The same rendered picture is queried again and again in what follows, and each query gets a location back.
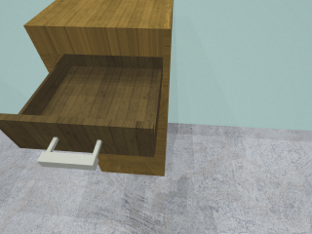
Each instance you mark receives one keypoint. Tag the handle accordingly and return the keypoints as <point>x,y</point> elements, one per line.
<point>75,161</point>

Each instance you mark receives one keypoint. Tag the drawer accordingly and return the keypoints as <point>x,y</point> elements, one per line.
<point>86,98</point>

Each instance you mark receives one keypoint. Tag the cabinet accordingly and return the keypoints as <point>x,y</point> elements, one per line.
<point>126,28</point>

